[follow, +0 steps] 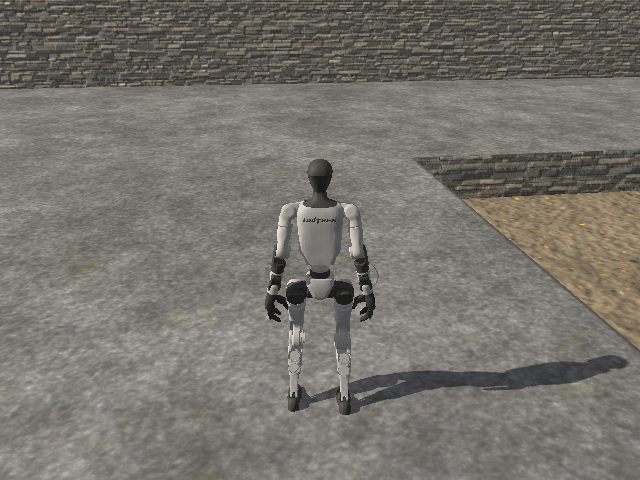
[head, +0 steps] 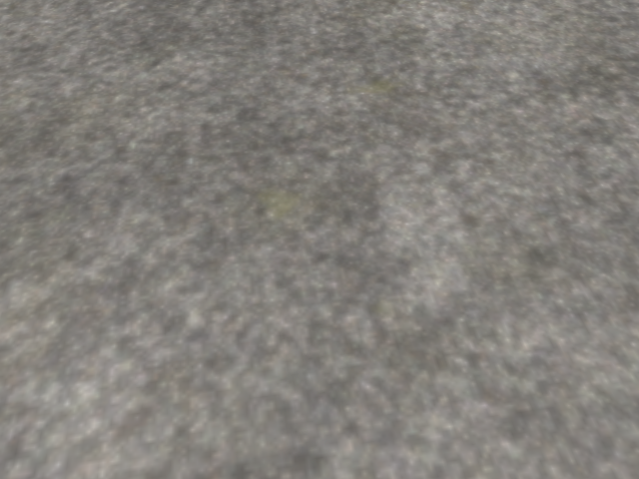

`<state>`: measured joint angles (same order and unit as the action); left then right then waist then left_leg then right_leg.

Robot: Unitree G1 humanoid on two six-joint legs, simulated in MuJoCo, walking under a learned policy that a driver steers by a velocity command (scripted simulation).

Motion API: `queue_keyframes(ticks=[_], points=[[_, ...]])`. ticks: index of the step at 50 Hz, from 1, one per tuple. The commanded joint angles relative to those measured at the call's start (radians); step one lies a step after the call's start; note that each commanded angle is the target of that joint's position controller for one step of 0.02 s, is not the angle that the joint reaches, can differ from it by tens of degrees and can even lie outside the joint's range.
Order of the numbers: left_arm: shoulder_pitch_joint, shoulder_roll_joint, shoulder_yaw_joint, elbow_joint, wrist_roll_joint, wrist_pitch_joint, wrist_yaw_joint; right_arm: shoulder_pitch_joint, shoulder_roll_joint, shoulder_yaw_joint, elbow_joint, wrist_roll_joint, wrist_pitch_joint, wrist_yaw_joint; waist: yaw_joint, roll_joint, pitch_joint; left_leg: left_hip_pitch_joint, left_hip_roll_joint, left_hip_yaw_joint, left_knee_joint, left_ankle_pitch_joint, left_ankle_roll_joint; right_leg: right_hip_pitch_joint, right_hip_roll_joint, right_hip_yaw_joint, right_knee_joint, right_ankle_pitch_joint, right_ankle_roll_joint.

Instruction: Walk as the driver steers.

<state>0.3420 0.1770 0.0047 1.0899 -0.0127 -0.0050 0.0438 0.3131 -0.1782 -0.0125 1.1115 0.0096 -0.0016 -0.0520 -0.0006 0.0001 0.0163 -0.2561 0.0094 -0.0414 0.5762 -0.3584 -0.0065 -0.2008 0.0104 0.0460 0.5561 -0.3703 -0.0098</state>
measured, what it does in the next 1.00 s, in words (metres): walks ahead: right foot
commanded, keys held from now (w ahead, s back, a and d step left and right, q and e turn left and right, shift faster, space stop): w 0.62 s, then w+q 0.38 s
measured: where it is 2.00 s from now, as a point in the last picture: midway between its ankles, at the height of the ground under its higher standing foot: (257, 260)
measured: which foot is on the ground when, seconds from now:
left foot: down 0.00-0.62, up 0.64-1.00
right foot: down 0.00-0.16, up 0.18-0.58, down 0.60-1.00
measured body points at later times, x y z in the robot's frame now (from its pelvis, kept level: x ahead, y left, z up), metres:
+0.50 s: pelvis +0.17 +0.02 +0.00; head +0.20 +0.03 +0.45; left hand +0.38 +0.24 -0.11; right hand +0.05 -0.21 -0.13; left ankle +0.01 +0.12 -0.73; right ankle +0.35 -0.12 -0.69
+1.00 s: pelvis +0.47 -0.01 +0.01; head +0.48 +0.00 +0.46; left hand +0.43 +0.25 -0.14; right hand +0.65 -0.24 -0.11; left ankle +0.64 +0.18 -0.67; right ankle +0.39 -0.10 -0.73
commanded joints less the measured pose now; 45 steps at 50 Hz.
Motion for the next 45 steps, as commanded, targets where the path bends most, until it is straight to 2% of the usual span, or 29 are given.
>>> queue_keyframes(ticks=[1, 3, 4, 6, 7, 8, 9, 10, 11, 12, 13, 14, 16, 20, 22, 25, 27, 28, 29, 30, 31, 32, 33, 34, 35, 37, 38, 40, 45], points=[[0.099, 0.136, 0.031, -0.023, -0.014, -0.023, 0.002, 0.023, -0.072, -0.013, -0.041, 0.008, -0.032, 0.004, 0.022, -0.068, 0.165, -0.144, -0.030, 0.041, -0.030, -0.269, 0.051, -0.134, -0.088, 0.144, -0.226, -0.439, -0.111], [0.152, 0.185, 0.051, -0.016, -0.020, -0.042, -0.006, -0.006, -0.036, -0.007, -0.066, 0.011, -0.067, 0.021, 0.040, -0.174, 0.150, -0.211, -0.046, 0.093, 0.128, -0.112, 0.045, -0.054, -0.220, 0.343, -0.323, -0.482, -0.185], [0.137, 0.197, 0.056, -0.025, -0.021, -0.046, -0.009, -0.014, -0.035, -0.007, -0.075, 0.015, -0.082, 0.030, 0.033, -0.193, 0.161, -0.200, -0.026, 0.076, 0.182, -0.076, 0.061, -0.085, -0.277, 0.429, -0.361, -0.473, -0.219], [0.041, 0.185, 0.052, -0.064, -0.023, -0.050, -0.015, 0.049, -0.031, -0.009, -0.065, 0.025, -0.102, 0.042, -0.034, -0.175, 0.179, -0.064, -0.013, 0.074, 0.051, -0.090, 0.102, -0.179, -0.257, 0.374, -0.340, -0.392, -0.196], [-0.025, 0.176, 0.049, -0.089, -0.029, -0.049, -0.018, 0.140, -0.035, -0.015, -0.033, 0.026, -0.106, 0.042, -0.084, -0.148, 0.178, 0.097, -0.022, 0.069, -0.094, -0.051, 0.109, -0.259, -0.191, 0.276, -0.271, -0.312, -0.151], [-0.076, 0.148, 0.043, -0.114, -0.027, -0.056, -0.019, 0.256, -0.087, -0.033, 0.007, 0.017, -0.106, 0.041, -0.121, -0.032, 0.148, 0.256, 0.039, -0.053, -0.169, -0.009, 0.113, -0.351, -0.103, 0.144, -0.072, -0.138, -0.099], [-0.093, 0.081, 0.028, -0.149, -0.022, -0.074, -0.019, 0.407, -0.226, -0.073, 0.035, 0.019, -0.110, 0.047, -0.159, 0.267, 0.078, 0.404, 0.235, -0.410, -0.339, -0.122, 0.207, -0.499, 0.035, -0.059, 0.294, -0.042, -0.030], [-0.095, 0.082, 0.027, -0.168, -0.027, -0.098, -0.018, 0.433, -0.239, -0.069, 0.029, 0.001, -0.121, 0.058, -0.143, 0.300, 0.064, 0.417, 0.382, -0.713, -0.427, -0.134, 0.293, -0.617, 0.039, 0.004, 0.527, -0.157, -0.033], [-0.088, 0.109, 0.033, -0.165, -0.036, -0.111, -0.027, 0.325, -0.167, -0.048, -0.002, -0.006, -0.129, 0.057, -0.083, 0.155, 0.122, 0.380, 0.381, -0.642, -0.406, -0.074, 0.281, -0.675, -0.026, 0.052, 0.660, -0.101, -0.057], [-0.072, 0.104, 0.032, -0.154, -0.036, -0.119, -0.038, 0.256, -0.132, -0.038, -0.031, -0.004, -0.131, 0.061, -0.056, 0.103, 0.126, 0.361, 0.331, -0.508, -0.403, -0.015, 0.252, -0.683, -0.060, 0.049, 0.688, -0.009, -0.074], [-0.081, 0.115, 0.040, -0.152, -0.028, -0.125, -0.042, 0.216, -0.125, -0.032, -0.046, -0.001, -0.127, 0.065, -0.042, 0.067, 0.125, 0.361, 0.292, -0.400, -0.414, 0.064, 0.224, -0.691, -0.089, 0.031, 0.655, 0.066, -0.082], [-0.112, 0.140, 0.053, -0.160, -0.018, -0.128, -0.046, 0.210, -0.101, -0.022, -0.049, -0.001, -0.118, 0.066, -0.039, 0.065, 0.122, 0.363, 0.257, -0.303, -0.419, 0.196, 0.194, -0.681, -0.111, 0.012, 0.606, 0.116, -0.080], [-0.137, 0.115, 0.056, -0.168, -0.015, -0.119, -0.060, 0.257, -0.073, -0.011, -0.040, -0.009, -0.099, 0.058, -0.044, 0.093, 0.093, 0.357, 0.204, -0.178, -0.422, 0.365, 0.169, -0.636, -0.116, -0.036, 0.539, 0.167, -0.062], [-0.339, 0.053, 0.028, -0.251, -0.011, -0.107, -0.070, 0.242, -0.136, -0.016, -0.072, -0.016, -0.084, 0.030, -0.065, 0.074, 0.135, 0.210, 0.168, -0.075, -0.475, 0.401, 0.179, -0.536, -0.082, -0.093, 0.226, 0.307, -0.016], [-0.409, 0.065, 0.024, -0.281, -0.015, -0.105, -0.075, 0.263, -0.169, -0.025, -0.074, -0.010, -0.087, 0.024, -0.076, 0.098, 0.143, 0.163, 0.175, -0.058, -0.506, 0.379, 0.186, -0.441, -0.051, -0.119, 0.112, 0.363, -0.011], [-0.455, 0.106, 0.028, -0.314, -0.021, -0.105, -0.085, 0.268, -0.179, -0.036, -0.068, 0.009, -0.091, 0.022, -0.055, 0.102, 0.161, 0.236, 0.220, -0.048, -0.494, 0.436, 0.177, -0.410, -0.047, -0.093, 0.015, 0.387, -0.043], [-0.416, 0.145, 0.045, -0.317, -0.019, -0.112, -0.089, 0.246, -0.193, -0.045, -0.074, 0.005, -0.085, 0.023, -0.007, 0.112, 0.105, 0.319, 0.237, -0.025, -0.397, 0.693, 0.152, -0.328, -0.020, -0.098, -0.015, 0.355, -0.076], [-0.342, 0.173, 0.060, -0.301, -0.019, -0.112, -0.087, 0.233, -0.205, -0.050, -0.079, -0.002, -0.077, 0.024, 0.037, 0.135, 0.038, 0.345, 0.236, -0.009, -0.293, 0.897, 0.138, -0.224, 0.011, -0.117, -0.001, 0.329, -0.095], [-0.184, 0.211, 0.084, -0.254, -0.023, -0.109, -0.081, 0.216, -0.199, -0.049, -0.086, -0.010, -0.067, 0.026, 0.115, 0.141, -0.061, 0.320, 0.204, 0.022, -0.108, 1.033, 0.117, -0.033, 0.043, -0.135, 0.003, 0.315, -0.122], [-0.008, 0.256, 0.104, -0.207, -0.023, -0.103, -0.071, 0.193, -0.191, -0.041, -0.107, -0.017, -0.065, 0.030, 0.195, 0.126, -0.167, 0.150, 0.166, 0.036, 0.135, 0.920, 0.085, 0.246, -0.031, -0.051, 0.015, 0.301, -0.163], [0.140, 0.353, 0.127, -0.179, 0.008, -0.094, -0.064, 0.299, -0.066, -0.009, -0.126, -0.020, -0.080, 0.043, 0.156, -0.120, -0.348, -0.224, 0.003, 0.061, 0.562, 0.420, 0.024, 0.624, -0.314, 0.410, -0.045, 0.080, -0.315], [0.123, 0.297, 0.106, -0.173, 0.011, -0.093, -0.069, 0.314, -0.035, 0.002, -0.107, 0.006, -0.111, 0.052, 0.140, -0.230, -0.441, -0.358, -0.079, -0.092, 0.790, -0.172, 0.032, 0.646, -0.427, 0.769, -0.263, -0.030, -0.365], [0.015, 0.231, 0.086, -0.183, 0.002, -0.100, -0.071, 0.211, -0.126, -0.024, -0.143, 0.041, -0.129, 0.055, 0.118, -0.177, -0.245, -0.455, -0.015, -0.118, 0.858, -0.137, 0.058, 0.483, -0.392, 0.641, -0.295, -0.051, -0.300], [-0.083, 0.186, 0.072, -0.203, -0.001, -0.104, -0.072, 0.118, -0.158, -0.032, -0.170, 0.053, -0.133, 0.049, 0.086, -0.093, -0.125, -0.445, 0.045, -0.082, 0.829, -0.045, 0.072, 0.298, -0.362, 0.454, -0.312, 0.038, -0.256], [-0.153, 0.158, 0.064, -0.207, 0.007, -0.114, -0.079, 0.081, -0.151, -0.039, -0.176, 0.044, -0.127, 0.038, 0.044, -0.020, -0.061, -0.393, 0.090, -0.067, 0.758, 0.030, 0.074, 0.140, -0.323, 0.328, -0.347, 0.140, -0.223], [-0.197, 0.116, 0.055, -0.189, 0.022, -0.126, -0.086, 0.132, -0.112, -0.050, -0.157, 0.030, -0.087, 0.028, -0.022, -0.071, -0.026, -0.270, 0.135, -0.076, 0.667, 0.089, 0.077, -0.015, -0.252, 0.149, -0.402, 0.209, -0.181], [-0.180, 0.114, 0.056, -0.174, 0.023, -0.129, -0.085, 0.147, -0.089, -0.050, -0.151, 0.030, -0.071, 0.027, -0.029, -0.076, -0.012, -0.255, 0.138, -0.070, 0.652, 0.093, 0.077, -0.053, -0.241, 0.103, -0.425, 0.234, -0.186], [-0.158, 0.141, 0.062, -0.151, 0.023, -0.136, -0.077, 0.105, -0.095, -0.057, -0.177, 0.024, -0.054, 0.023, -0.039, -0.074, 0.031, -0.316, 0.141, -0.075, 0.613, 0.149, 0.070, -0.076, -0.237, 0.031, -0.461, 0.281, -0.195], [-0.104, 0.180, 0.067, -0.135, 0.030, -0.131, -0.042, -0.072, -0.109, -0.067, -0.249, 0.013, -0.070, 0.042, -0.007, -0.035, 0.056, -0.454, 0.120, -0.079, 0.340, 0.412, 0.051, 0.028, -0.225, -0.094, -0.469, 0.399, -0.175]])
Velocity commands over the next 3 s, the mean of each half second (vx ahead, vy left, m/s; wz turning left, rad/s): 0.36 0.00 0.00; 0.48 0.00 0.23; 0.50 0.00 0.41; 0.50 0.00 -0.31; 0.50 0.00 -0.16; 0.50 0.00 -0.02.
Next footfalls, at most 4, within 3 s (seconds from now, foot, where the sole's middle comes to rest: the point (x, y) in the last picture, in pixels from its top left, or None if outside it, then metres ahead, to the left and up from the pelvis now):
0.60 right None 0.43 -0.10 -0.77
1.16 left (263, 392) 0.72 0.16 -0.77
1.70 right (306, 267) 1.09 0.07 -0.77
2.20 left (226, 203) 1.33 0.31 -0.77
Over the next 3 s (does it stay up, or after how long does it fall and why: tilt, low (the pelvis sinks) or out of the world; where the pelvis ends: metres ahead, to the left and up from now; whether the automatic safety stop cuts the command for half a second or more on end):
stays up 1.60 0.17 0.01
